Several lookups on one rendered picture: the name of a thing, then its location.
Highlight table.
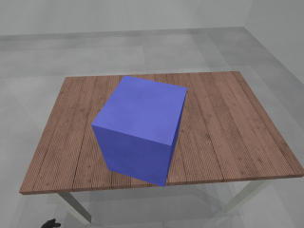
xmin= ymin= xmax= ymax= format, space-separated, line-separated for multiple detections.
xmin=19 ymin=71 xmax=304 ymax=224

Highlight left robot hand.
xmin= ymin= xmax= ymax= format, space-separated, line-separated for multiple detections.
xmin=41 ymin=218 xmax=61 ymax=228

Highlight carton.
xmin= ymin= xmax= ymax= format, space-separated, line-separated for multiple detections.
xmin=91 ymin=75 xmax=187 ymax=187

